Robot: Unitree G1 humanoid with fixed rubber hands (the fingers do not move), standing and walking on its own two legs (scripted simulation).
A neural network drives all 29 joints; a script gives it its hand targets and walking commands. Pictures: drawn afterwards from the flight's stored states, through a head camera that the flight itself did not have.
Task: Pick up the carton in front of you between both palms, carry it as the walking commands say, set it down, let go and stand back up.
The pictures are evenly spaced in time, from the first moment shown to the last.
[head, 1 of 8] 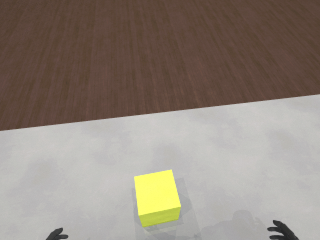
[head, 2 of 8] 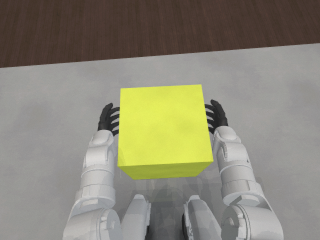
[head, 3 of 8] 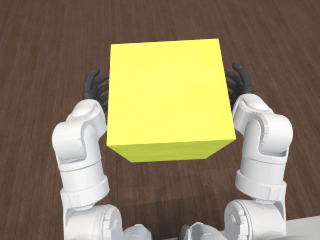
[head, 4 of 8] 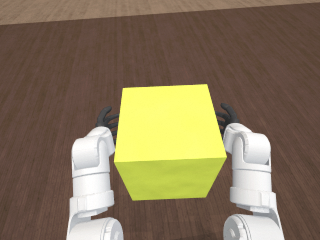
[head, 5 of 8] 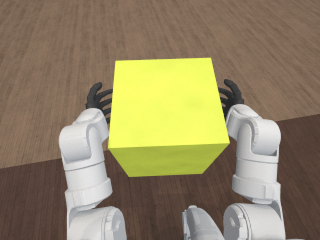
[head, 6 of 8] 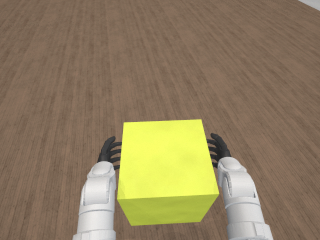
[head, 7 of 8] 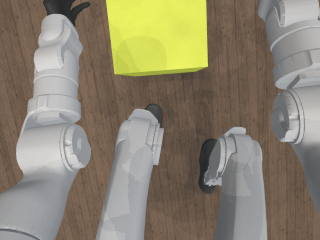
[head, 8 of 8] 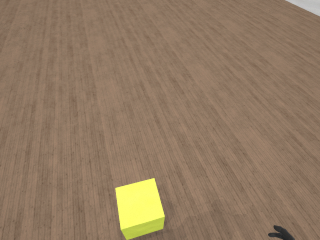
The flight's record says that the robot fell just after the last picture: no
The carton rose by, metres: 1.04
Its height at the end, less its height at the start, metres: +0.31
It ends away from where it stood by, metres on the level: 4.90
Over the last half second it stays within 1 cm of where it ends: yes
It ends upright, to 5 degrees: yes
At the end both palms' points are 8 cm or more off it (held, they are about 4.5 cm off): yes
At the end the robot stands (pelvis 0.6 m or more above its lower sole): yes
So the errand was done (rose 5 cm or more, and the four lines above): yes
